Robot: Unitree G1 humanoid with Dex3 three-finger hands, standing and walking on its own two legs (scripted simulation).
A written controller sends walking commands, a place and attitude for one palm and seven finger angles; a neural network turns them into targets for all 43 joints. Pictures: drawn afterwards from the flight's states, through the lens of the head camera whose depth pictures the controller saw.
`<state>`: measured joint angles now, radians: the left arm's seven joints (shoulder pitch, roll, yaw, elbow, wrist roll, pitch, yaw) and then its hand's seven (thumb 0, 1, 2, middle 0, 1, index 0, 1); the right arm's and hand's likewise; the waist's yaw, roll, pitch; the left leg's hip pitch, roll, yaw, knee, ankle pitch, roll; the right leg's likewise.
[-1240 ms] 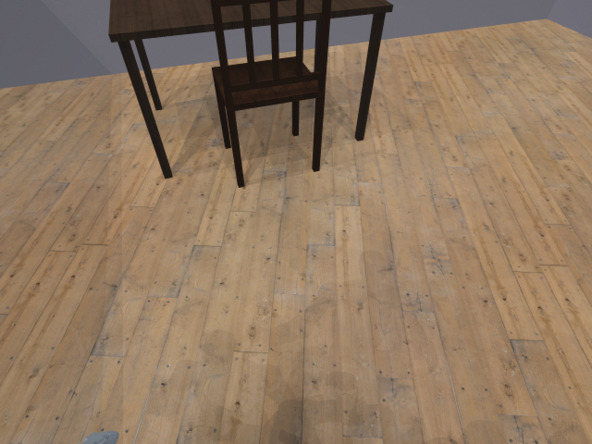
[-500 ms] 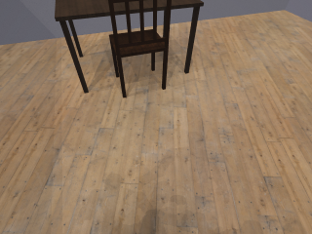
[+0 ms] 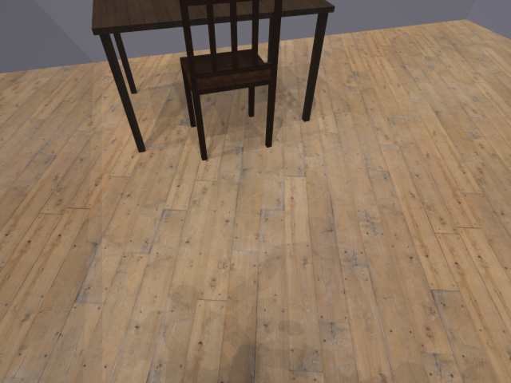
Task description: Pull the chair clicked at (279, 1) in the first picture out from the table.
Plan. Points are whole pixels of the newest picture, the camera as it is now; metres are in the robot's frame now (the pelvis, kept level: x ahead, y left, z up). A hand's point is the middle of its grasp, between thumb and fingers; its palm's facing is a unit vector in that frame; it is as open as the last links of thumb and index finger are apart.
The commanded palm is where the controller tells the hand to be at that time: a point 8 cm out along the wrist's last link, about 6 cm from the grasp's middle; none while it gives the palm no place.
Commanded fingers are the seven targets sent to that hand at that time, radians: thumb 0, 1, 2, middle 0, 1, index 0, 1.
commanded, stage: look at it before walking up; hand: left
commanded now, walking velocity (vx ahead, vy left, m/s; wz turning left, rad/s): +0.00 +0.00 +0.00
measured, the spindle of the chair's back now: (234, 37) +1.51 +0.19 -0.09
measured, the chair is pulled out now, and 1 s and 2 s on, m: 0.00 0.00 0.00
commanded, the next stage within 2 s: walk to a spot facing it in 0.20 s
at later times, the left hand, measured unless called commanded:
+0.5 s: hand out of the picture +0.05 +0.22 -0.17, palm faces -0.05 -0.96 -0.26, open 7.4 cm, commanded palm none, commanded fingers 0.00 0.90 0.90 -0.20 -0.30 -0.20 -0.30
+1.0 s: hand out of the picture +0.11 +0.18 -0.19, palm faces -0.10 -0.99 -0.13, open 7.4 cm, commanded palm none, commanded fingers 0.00 0.90 0.90 -0.20 -0.30 -0.20 -0.30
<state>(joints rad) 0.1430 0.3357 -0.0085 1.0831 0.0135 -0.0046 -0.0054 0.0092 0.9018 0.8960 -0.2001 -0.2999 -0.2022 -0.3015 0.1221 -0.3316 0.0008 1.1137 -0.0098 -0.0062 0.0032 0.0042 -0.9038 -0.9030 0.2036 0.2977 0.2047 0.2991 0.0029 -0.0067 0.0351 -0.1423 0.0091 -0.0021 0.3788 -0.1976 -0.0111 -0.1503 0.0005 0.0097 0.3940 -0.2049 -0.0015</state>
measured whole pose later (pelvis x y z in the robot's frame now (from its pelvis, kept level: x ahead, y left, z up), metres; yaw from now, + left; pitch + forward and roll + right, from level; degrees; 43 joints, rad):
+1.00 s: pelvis +0.19 +0.01 -0.02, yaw -13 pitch +0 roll -2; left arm 0.50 0.13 0.04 1.13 0.03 -0.05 0.01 0.01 0.90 0.90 -0.20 -0.30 -0.20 -0.30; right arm 0.11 -0.16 -0.04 0.97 -0.02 -0.05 0.03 0.01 -0.91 -0.90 0.20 0.30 0.20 0.30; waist 0.05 -0.02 0.05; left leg -0.45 0.08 0.10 0.61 -0.19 0.00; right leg 0.00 0.03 0.08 0.46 -0.46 0.00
